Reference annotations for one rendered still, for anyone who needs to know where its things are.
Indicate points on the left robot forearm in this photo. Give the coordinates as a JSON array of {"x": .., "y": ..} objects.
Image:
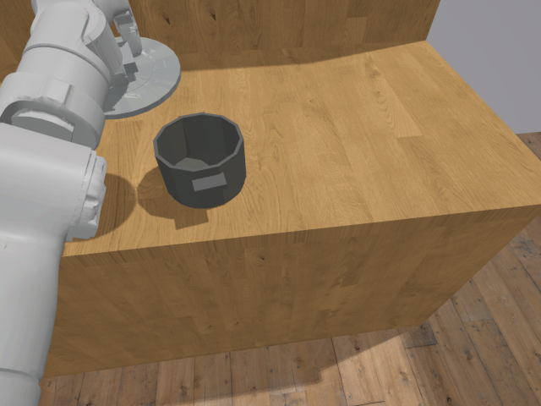
[{"x": 62, "y": 81}]

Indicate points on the left robot hand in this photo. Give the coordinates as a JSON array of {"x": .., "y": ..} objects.
[{"x": 125, "y": 23}]

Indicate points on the lid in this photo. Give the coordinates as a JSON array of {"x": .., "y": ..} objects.
[{"x": 158, "y": 77}]

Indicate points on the pot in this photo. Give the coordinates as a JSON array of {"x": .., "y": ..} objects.
[{"x": 201, "y": 158}]

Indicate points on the knob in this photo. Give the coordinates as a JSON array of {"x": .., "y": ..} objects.
[{"x": 128, "y": 59}]

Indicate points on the left robot upper arm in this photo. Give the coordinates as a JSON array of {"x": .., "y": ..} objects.
[{"x": 51, "y": 191}]

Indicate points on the table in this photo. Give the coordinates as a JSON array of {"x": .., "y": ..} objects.
[{"x": 378, "y": 183}]

